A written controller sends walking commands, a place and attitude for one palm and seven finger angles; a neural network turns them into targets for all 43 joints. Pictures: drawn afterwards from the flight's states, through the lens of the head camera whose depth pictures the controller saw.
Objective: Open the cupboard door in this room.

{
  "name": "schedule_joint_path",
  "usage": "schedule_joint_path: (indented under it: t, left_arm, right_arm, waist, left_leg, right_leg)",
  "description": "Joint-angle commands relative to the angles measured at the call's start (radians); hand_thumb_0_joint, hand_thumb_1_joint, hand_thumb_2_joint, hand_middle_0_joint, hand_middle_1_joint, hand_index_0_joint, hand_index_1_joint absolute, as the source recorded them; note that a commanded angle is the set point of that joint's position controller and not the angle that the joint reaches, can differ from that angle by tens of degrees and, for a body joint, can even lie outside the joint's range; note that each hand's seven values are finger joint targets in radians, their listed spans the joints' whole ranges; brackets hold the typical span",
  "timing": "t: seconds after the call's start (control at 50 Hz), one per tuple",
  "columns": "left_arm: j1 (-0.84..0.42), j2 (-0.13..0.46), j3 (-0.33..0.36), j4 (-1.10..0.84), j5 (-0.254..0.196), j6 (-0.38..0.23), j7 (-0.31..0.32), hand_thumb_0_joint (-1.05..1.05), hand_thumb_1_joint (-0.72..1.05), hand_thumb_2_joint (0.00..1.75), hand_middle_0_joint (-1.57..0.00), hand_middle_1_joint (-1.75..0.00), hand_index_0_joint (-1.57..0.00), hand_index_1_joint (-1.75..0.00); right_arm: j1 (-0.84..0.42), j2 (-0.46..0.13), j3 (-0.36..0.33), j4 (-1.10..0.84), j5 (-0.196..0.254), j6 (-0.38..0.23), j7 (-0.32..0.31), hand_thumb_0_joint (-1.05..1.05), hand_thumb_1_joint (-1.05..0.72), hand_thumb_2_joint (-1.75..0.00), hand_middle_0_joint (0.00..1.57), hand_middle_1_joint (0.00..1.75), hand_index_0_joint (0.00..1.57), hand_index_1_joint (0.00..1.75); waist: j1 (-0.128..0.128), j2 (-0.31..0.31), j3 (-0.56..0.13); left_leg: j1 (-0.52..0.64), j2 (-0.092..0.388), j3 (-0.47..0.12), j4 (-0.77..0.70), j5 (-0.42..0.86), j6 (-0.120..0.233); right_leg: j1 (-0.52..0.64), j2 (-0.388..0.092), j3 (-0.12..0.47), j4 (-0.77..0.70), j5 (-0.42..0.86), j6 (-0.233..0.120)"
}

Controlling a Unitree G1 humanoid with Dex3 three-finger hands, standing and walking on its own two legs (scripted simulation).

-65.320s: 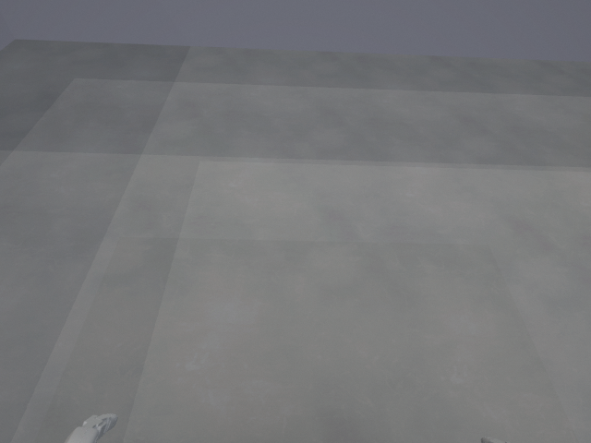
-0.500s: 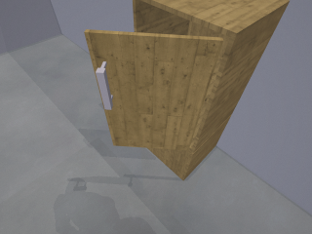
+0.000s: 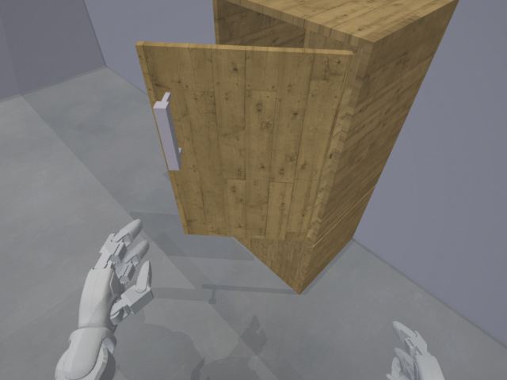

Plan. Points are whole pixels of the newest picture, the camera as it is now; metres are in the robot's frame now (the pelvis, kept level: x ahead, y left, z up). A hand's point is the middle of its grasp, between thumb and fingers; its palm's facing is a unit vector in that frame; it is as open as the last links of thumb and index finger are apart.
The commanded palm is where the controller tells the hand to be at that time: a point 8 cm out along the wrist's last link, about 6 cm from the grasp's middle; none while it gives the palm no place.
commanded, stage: raise the hand with hooked fingers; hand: left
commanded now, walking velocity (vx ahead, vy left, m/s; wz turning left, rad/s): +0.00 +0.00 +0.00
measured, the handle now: (171, 132) +0.58 +0.19 +0.08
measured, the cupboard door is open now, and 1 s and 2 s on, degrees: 42 42 42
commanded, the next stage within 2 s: move the hooked fingers beside the handle in 1.82 s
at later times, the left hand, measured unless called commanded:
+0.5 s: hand (125, 310) +0.23 +0.20 +0.02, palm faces -0.14 -0.99 -0.06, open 10.8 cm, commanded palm +0.18 +0.27 +0.03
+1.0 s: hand (68, 270) +0.26 +0.27 +0.08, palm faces +0.03 -1.00 -0.07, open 13.5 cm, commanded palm +0.23 +0.31 +0.08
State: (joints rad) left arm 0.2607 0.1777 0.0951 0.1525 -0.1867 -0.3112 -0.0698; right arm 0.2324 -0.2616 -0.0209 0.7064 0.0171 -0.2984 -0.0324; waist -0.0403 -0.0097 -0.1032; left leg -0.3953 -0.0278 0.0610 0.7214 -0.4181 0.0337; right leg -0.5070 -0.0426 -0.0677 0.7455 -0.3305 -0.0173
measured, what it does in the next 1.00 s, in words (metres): stands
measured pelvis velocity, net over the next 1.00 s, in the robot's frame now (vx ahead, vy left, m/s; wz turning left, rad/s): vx -0.01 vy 0.01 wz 0.02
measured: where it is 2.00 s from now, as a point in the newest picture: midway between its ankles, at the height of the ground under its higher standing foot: outside the picture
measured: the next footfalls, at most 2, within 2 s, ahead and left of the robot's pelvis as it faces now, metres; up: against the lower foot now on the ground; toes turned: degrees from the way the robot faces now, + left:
none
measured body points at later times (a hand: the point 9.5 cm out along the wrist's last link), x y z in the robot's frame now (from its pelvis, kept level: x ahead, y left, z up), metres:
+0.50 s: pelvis -0.02 -0.01 -0.03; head +0.04 -0.01 +0.41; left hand +0.23 +0.25 +0.02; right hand +0.15 -0.22 -0.12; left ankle -0.03 +0.10 -0.71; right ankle +0.03 -0.11 -0.71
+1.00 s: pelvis -0.01 +0.01 -0.01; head +0.02 +0.02 +0.44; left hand +0.25 +0.32 +0.09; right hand +0.18 -0.22 -0.07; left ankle -0.03 +0.10 -0.71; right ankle +0.03 -0.11 -0.71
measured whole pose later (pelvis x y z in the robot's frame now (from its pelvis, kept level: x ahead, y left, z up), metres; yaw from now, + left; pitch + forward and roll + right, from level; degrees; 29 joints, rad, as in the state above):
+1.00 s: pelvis -0.01 +0.01 -0.01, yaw +1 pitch +6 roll -2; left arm 0.08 0.38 0.36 0.19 -0.34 -0.23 -0.41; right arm 0.25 -0.27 0.05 0.56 0.05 -0.28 -0.08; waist 0.01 0.02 -0.06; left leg -0.48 -0.01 0.02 0.85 -0.47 0.05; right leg -0.54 -0.02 -0.10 0.78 -0.34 -0.01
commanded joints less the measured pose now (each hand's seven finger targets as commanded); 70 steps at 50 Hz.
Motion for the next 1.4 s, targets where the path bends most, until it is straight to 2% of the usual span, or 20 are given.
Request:
schedule_joint_path:
  t: [0.0,0.06,0.12,0.18,0.24,0.3,0.34,0.36,0.42,0.46,0.52,0.6,0.66,0.76,0.86,0.96,1.08,1.16,1.3,1.38]
  left_arm:
    - [0.329,0.155,0.182,0.049,-0.065,-0.227,-0.259,0.0,0.55,0.75,-0.22,-0.53,-0.22,-0.53]
    - [0.228,0.213,0.222,-0.072,-0.07,-0.201,-0.285,0.0,0.48,0.72,-0.23,-0.57,-0.23,-0.57]
    - [0.044,0.192,0.218,-0.279,-0.112,-0.219,-0.24,0.0,0.41,0.69,-0.24,-0.62,-0.24,-0.62]
    - [-0.133,0.248,0.225,-0.521,-0.113,-0.298,-0.196,0.0,0.34,0.66,-0.24,-0.66,-0.24,-0.66]
    - [-0.112,0.192,0.118,-0.47,-0.096,-0.325,-0.237,0.0,0.27,0.63,-0.25,-0.7,-0.25,-0.7]
    - [-0.179,0.214,0.08,-0.328,-0.104,-0.253,-0.337,0.0,0.2,0.6,-0.25,-0.75,-0.25,-0.75]
    - [-0.145,0.27,0.151,-0.197,-0.117,-0.154,-0.379,0.0,0.15,0.58,-0.25,-0.78,-0.25,-0.78]
    - [-0.112,0.31,0.202,-0.113,-0.131,-0.092,-0.402,0.0,0.13,0.57,-0.25,-0.8,-0.25,-0.8]
    - [-0.022,0.352,0.322,-0.167,-0.185,0.026,-0.404,0.0,0.06,0.54,-0.26,-0.84,-0.26,-0.84]
    - [0.022,0.37,0.396,-0.217,-0.227,0.046,-0.37,0.0,0.01,0.52,-0.26,-0.87,-0.26,-0.87]
    - [0.025,0.302,0.375,-0.293,-0.228,-0.005,-0.296,0.0,-0.06,0.49,-0.27,-0.92,-0.27,-0.92]
    - [-0.088,0.277,0.294,-0.217,-0.171,-0.057,-0.28,0.0,-0.15,0.45,-0.27,-0.98,-0.27,-0.98]
    - [-0.177,0.286,0.237,-0.237,-0.148,-0.06,-0.323,0.0,-0.22,0.42,-0.28,-1.02,-0.28,-1.02]
    - [-0.266,0.423,0.343,-0.281,-0.161,-0.045,-0.346,0.0,-0.34,0.37,-0.29,-1.1,-0.29,-1.1]
    - [-0.282,0.415,0.372,-0.22,-0.182,-0.024,-0.324,0.0,-0.45,0.32,-0.3,-1.17,-0.3,-1.17]
    - [-0.334,0.382,0.322,-0.08,-0.169,0.074,-0.373,0.0,-0.5,0.3,-0.3,-1.2,-0.3,-1.2]
    - [-0.492,0.488,0.388,-0.142,-0.172,0.102,-0.416,0.0,-0.5,0.3,-0.3,-1.2,-0.3,-1.2]
    - [-0.536,0.538,0.445,-0.094,-0.179,0.079,-0.409,0.0,-0.5,0.3,-0.3,-1.2,-0.3,-1.2]
    - [-0.618,0.54,0.414,0.032,-0.172,0.133,-0.472,0.0,-0.5,0.3,-0.3,-1.2,-0.3,-1.2]
    - [-0.538,0.511,0.41,0.064,-0.188,0.147,-0.503,0.0,-0.5,0.3,-0.3,-1.2,-0.3,-1.2]
  right_arm:
    - [-0.109,-0.149,-0.066,-0.287,-0.003,-0.023,0.044,0.0,-0.9,-0.9,0.2,0.3,0.2,0.3]
    - [-0.121,-0.133,-0.063,-0.368,0.009,0.026,0.039,0.0,-0.9,-0.9,0.2,0.3,0.2,0.3]
    - [-0.103,-0.105,-0.057,-0.411,0.017,0.031,0.021,0.0,-0.9,-0.9,0.2,0.3,0.2,0.3]
    - [-0.03,-0.101,-0.043,-0.372,0.002,0.018,0.002,0.0,-0.9,-0.9,0.2,0.3,0.2,0.3]
    - [-0.012,-0.112,-0.024,-0.306,0.007,-0.007,-0.012,0.0,-0.9,-0.9,0.2,0.3,0.2,0.3]
    - [-0.011,-0.139,-0.011,-0.272,0.02,-0.024,-0.031,0.0,-0.9,-0.9,0.2,0.3,0.2,0.3]
    - [-0.017,-0.149,-0.012,-0.273,0.034,-0.021,-0.044,0.0,-0.9,-0.9,0.2,0.3,0.2,0.3]
    - [-0.028,-0.157,-0.009,-0.28,0.039,-0.016,-0.048,0.0,-0.9,-0.9,0.2,0.3,0.2,0.3]
    - [-0.063,-0.137,-0.005,-0.327,0.039,-0.005,-0.047,0.0,-0.9,-0.9,0.2,0.3,0.2,0.3]
    - [-0.076,-0.113,0.001,-0.342,0.029,-0.004,-0.038,0.0,-0.9,-0.9,0.2,0.3,0.2,0.3]
    - [-0.059,-0.092,-0.002,-0.33,0.023,-0.012,-0.022,0.0,-0.9,-0.9,0.2,0.3,0.2,0.3]
    - [-0.02,-0.126,-0.007,-0.299,0.02,-0.024,-0.019,0.0,-0.9,-0.9,0.2,0.3,0.2,0.3]
    - [-0.006,-0.152,-0.004,-0.302,0.025,-0.038,-0.032,0.0,-0.9,-0.9,0.2,0.3,0.2,0.3]
    - [0.006,-0.163,-0.002,-0.287,0.027,-0.05,-0.058,0.0,-0.9,-0.9,0.2,0.3,0.2,0.3]
    - [0.003,-0.155,0.012,-0.276,0.025,-0.04,-0.057,0.0,-0.9,-0.9,0.2,0.3,0.2,0.3]
    - [-0.002,-0.162,0.018,-0.28,0.035,-0.018,-0.059,0.0,-0.9,-0.9,0.2,0.3,0.2,0.3]
    - [0.001,-0.159,0.024,-0.286,0.032,-0.006,-0.062,0.0,-0.9,-0.9,0.2,0.3,0.2,0.3]
    - [0.001,-0.16,0.032,-0.271,0.024,0.002,-0.065,0.0,-0.9,-0.9,0.2,0.3,0.2,0.3]
    - [0.002,-0.167,0.031,-0.258,0.037,0.019,-0.074,0.0,-0.9,-0.9,0.2,0.3,0.2,0.3]
    - [0.012,-0.17,0.024,-0.268,0.035,0.017,-0.062,0.0,-0.9,-0.9,0.2,0.3,0.2,0.3]
  waist:
    - [0.106,-0.013,-0.012]
    - [0.125,-0.012,-0.092]
    - [0.085,0.06,-0.158]
    - [0.03,0.169,-0.254]
    - [-0.029,0.145,-0.214]
    - [-0.067,0.088,-0.144]
    - [-0.043,-0.015,-0.129]
    - [-0.013,-0.015,-0.115]
    - [0.075,-0.011,-0.282]
    - [0.122,-0.003,-0.332]
    - [0.103,0.005,-0.25]
    - [0.034,-0.006,-0.092]
    - [0.016,0.077,-0.113]
    - [0.044,0.122,-0.213]
    - [0.058,0.133,-0.14]
    - [0.043,0.107,-0.068]
    - [0.049,0.101,-0.186]
    - [0.058,0.106,-0.169]
    - [0.049,0.139,-0.162]
    - [0.06,0.06,-0.184]
  left_leg:
    - [-0.249,-0.03,-0.014,0.067,0.148,-0.061]
    - [-0.347,-0.038,-0.002,0.118,0.114,-0.035]
    - [-0.336,-0.022,-0.016,0.153,0.067,-0.021]
    - [-0.26,0.01,-0.06,0.199,0.151,-0.012]
    - [-0.246,0.028,-0.079,0.224,0.171,-0.005]
    - [-0.294,0.033,-0.1,0.227,0.107,0.002]
    - [-0.36,0.026,-0.097,0.198,0.049,0.0]
    - [-0.365,0.025,-0.096,0.185,0.06,-0.002]
    - [-0.307,0.008,-0.088,0.126,0.179,-0.007]
    - [-0.283,0.01,-0.095,0.11,0.277,-0.018]
    - [-0.261,0.017,-0.089,0.066,0.289,-0.026]
    - [-0.27,0.024,-0.09,0.046,0.165,-0.018]
    - [-0.207,0.025,-0.097,0.031,0.13,-0.014]
    - [-0.109,0.03,-0.118,0.004,0.212,-0.02]
    - [-0.062,0.04,-0.135,-0.038,0.311,-0.045]
    - [-0.057,0.041,-0.127,-0.07,0.302,-0.043]
    - [0.034,0.041,-0.133,-0.08,0.404,-0.049]
    - [0.036,0.039,-0.129,-0.088,0.407,-0.055]
    - [0.056,0.037,-0.119,-0.118,0.408,-0.043]
    - [0.053,0.036,-0.112,-0.109,0.462,-0.036]
  right_leg:
    - [0.051,-0.002,0.049,0.01,0.066,-0.044]
    - [0.037,0.001,0.102,0.049,0.031,-0.029]
    - [-0.004,0.003,0.151,0.03,-0.091,-0.015]
    - [-0.02,0.022,0.149,0.08,0.023,-0.022]
    - [-0.071,0.031,0.114,0.092,0.07,-0.015]
    - [-0.1,0.04,0.1,0.07,0.012,-0.005]
    - [-0.046,0.028,0.123,0.005,-0.108,0.007]
    - [-0.019,0.028,0.129,-0.006,-0.114,-0.001]
    - [0.146,0.006,0.106,-0.001,0.027,0.005]
    - [0.229,0.015,0.088,0.036,0.175,-0.006]
    - [0.16,0.03,0.042,0.041,0.203,-0.005]
    - [0.023,0.037,0.037,0.006,0.03,0.0]
    - [-0.001,0.038,0.03,0.001,-0.004,-0.007]
    - [0.086,0.044,0.019,-0.001,0.08,-0.014]
    - [0.092,0.054,-0.013,-0.01,0.152,-0.021]
    - [0.094,0.053,-0.012,-0.047,0.168,-0.018]
    - [0.162,0.059,-0.004,-0.07,0.245,-0.017]
    - [0.175,0.066,-0.002,-0.081,0.252,-0.023]
    - [0.19,0.053,0.004,-0.119,0.257,-0.021]
    - [0.217,0.055,0.007,-0.117,0.315,-0.018]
